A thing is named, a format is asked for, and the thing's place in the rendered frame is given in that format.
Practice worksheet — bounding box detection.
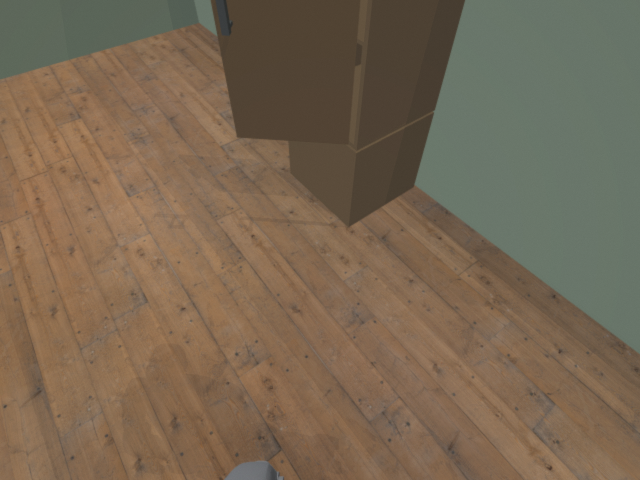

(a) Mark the cupboard door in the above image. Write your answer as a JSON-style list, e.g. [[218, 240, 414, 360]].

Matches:
[[211, 0, 360, 145]]

